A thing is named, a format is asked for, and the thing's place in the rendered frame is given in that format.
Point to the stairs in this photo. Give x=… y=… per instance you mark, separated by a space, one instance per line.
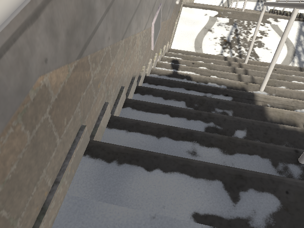
x=209 y=108
x=238 y=9

